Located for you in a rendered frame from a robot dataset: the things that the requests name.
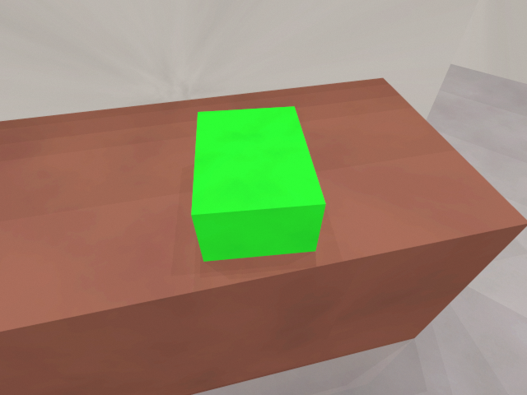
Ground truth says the carton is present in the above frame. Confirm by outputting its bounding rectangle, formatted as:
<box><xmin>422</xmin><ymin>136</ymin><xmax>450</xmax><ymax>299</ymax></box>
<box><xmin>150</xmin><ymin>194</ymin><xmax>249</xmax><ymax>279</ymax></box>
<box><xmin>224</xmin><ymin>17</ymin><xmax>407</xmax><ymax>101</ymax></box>
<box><xmin>191</xmin><ymin>106</ymin><xmax>326</xmax><ymax>262</ymax></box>

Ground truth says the pedestal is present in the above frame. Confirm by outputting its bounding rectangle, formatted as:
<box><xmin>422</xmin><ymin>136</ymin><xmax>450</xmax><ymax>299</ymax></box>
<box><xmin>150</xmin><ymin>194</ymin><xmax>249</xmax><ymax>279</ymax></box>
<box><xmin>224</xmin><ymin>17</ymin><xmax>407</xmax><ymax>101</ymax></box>
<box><xmin>0</xmin><ymin>78</ymin><xmax>527</xmax><ymax>395</ymax></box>

